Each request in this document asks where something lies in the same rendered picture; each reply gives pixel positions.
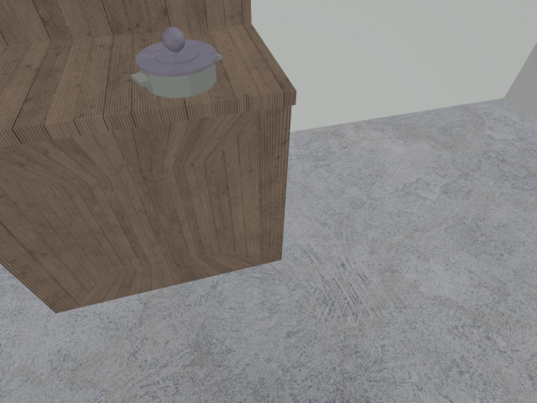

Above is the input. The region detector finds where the table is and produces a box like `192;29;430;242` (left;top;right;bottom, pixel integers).
0;0;296;313

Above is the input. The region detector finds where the pot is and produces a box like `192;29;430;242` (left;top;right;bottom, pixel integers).
131;53;222;98

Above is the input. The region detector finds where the knob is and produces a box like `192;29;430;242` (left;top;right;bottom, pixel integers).
162;27;185;52

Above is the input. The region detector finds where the lid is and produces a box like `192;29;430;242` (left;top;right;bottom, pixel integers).
135;39;217;77

